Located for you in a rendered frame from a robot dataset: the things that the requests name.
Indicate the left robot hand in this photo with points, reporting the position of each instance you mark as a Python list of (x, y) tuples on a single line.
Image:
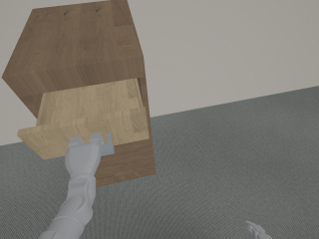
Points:
[(84, 158)]

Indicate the handle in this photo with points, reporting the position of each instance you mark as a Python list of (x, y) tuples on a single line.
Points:
[(108, 148)]

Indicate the robot left forearm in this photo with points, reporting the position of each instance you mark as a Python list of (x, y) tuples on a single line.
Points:
[(76, 211)]

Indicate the right robot hand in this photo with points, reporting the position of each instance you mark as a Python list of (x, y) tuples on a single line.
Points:
[(256, 230)]

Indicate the drawer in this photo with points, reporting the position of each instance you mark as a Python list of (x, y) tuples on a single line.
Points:
[(114, 107)]

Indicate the cabinet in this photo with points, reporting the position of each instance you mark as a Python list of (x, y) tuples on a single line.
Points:
[(79, 45)]

